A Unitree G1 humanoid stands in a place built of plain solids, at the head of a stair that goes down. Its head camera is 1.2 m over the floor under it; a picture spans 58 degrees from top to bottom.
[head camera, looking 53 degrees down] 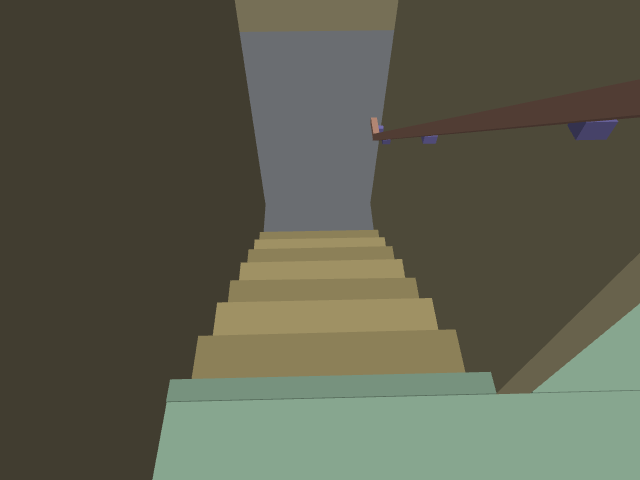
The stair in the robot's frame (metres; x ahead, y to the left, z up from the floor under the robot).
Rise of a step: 0.20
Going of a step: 0.23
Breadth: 0.90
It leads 1 degrees to the left of straight ahead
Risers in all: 8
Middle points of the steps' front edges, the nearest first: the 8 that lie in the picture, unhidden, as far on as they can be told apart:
0.43 -0.03 0.00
0.65 -0.03 -0.20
0.89 -0.02 -0.40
1.11 -0.02 -0.59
1.36 -0.01 -0.80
1.59 0.00 -0.99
1.81 0.00 -1.19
2.04 0.01 -1.39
